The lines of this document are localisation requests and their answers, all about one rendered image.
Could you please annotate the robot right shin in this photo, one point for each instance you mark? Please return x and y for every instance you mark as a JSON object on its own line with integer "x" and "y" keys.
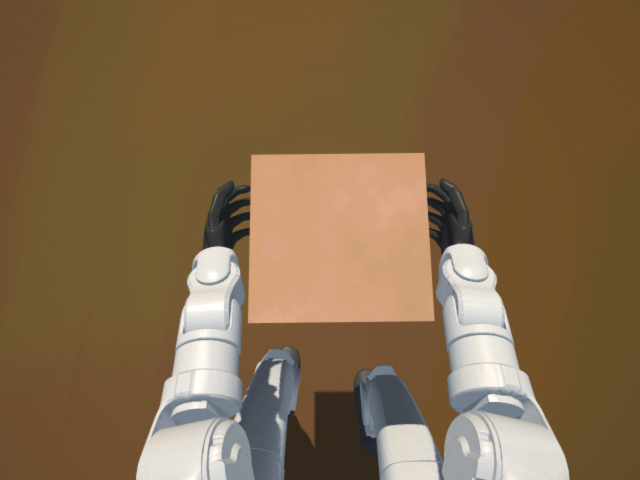
{"x": 379, "y": 370}

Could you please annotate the left robot hand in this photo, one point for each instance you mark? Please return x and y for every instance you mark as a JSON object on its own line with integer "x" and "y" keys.
{"x": 219, "y": 225}

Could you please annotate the robot left upper arm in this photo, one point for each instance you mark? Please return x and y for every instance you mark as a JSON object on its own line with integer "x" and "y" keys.
{"x": 212, "y": 449}

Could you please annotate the robot right upper arm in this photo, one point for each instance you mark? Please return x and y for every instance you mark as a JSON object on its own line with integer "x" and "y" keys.
{"x": 485, "y": 446}

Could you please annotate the carton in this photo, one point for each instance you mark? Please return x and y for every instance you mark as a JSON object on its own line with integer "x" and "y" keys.
{"x": 339, "y": 238}

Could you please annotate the left robot forearm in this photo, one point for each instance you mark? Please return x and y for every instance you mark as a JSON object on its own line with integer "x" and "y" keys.
{"x": 205, "y": 382}

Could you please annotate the right robot hand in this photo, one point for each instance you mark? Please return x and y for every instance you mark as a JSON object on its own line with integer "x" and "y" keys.
{"x": 454, "y": 224}

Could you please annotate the right robot forearm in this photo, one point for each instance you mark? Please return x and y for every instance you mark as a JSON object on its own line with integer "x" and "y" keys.
{"x": 485, "y": 373}

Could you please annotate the robot left shin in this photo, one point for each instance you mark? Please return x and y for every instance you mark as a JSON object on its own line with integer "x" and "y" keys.
{"x": 277, "y": 354}

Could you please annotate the robot shin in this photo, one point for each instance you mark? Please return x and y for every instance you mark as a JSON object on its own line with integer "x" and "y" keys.
{"x": 379, "y": 370}
{"x": 277, "y": 354}

